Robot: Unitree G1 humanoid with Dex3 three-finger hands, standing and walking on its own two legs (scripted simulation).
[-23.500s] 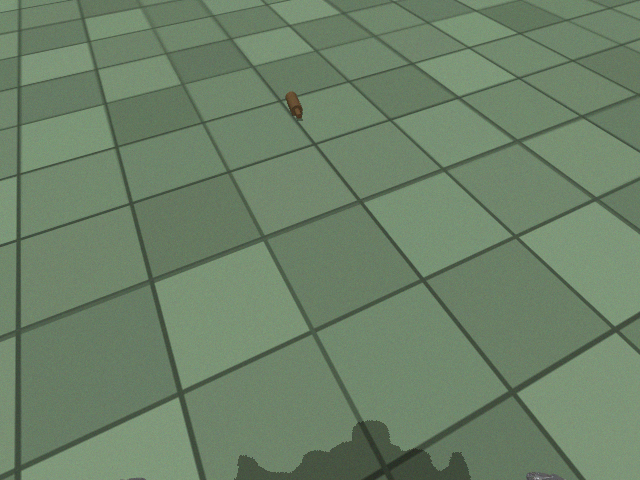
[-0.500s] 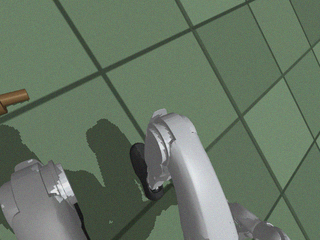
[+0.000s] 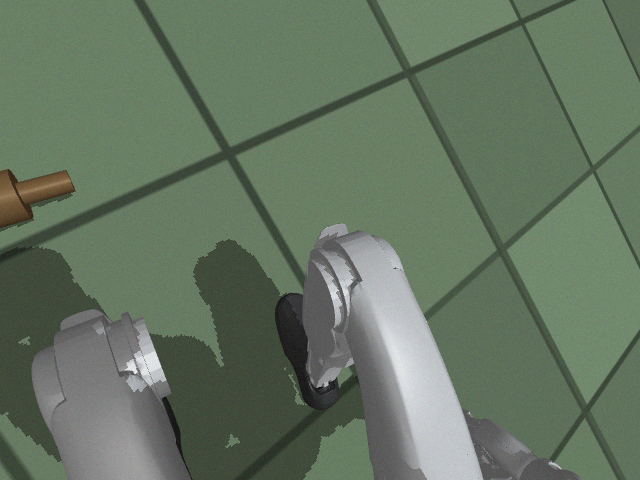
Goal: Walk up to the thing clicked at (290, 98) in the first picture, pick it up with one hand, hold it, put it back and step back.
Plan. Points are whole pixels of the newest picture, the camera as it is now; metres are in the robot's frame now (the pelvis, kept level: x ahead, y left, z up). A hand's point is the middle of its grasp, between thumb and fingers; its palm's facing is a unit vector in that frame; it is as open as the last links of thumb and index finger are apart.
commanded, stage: settle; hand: left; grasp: from above
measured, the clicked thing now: out of the picture +0.47 +0.27 -0.26
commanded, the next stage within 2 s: lift in 0.52 s
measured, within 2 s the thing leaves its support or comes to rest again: neither
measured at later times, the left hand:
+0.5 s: hand out of the picture +0.44 +0.29 -0.14, palm faces -0.45 -0.07 -0.89, open 9.2 cm
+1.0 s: hand out of the picture +0.42 +0.30 -0.05, palm faces -0.46 -0.08 -0.88, open 9.3 cm
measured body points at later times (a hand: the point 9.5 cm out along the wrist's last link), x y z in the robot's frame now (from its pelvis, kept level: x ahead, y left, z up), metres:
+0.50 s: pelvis +0.00 -0.01 +0.03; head +0.23 +0.06 +0.41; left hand +0.46 +0.29 -0.08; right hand +0.08 -0.28 -0.07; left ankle +0.06 +0.12 -0.28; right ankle +0.13 -0.14 -0.28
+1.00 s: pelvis +0.00 +0.00 +0.08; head +0.21 +0.05 +0.48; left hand +0.44 +0.30 +0.00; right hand +0.08 -0.28 -0.03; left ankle +0.06 +0.12 -0.28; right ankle +0.13 -0.14 -0.28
